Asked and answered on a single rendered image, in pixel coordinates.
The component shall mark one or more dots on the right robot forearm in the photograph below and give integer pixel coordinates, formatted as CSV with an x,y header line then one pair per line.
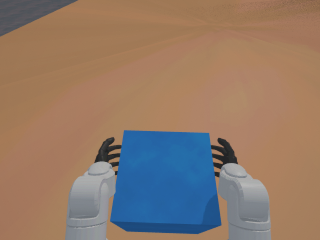
x,y
248,204

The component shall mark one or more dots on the left robot hand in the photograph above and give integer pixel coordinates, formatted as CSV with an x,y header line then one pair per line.
x,y
104,151

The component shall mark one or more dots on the carton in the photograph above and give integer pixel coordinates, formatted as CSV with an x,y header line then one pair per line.
x,y
166,183

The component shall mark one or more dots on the left robot forearm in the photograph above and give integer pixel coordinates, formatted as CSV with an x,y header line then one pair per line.
x,y
88,203

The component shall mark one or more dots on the right robot hand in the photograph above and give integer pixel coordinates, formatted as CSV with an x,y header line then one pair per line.
x,y
227,151

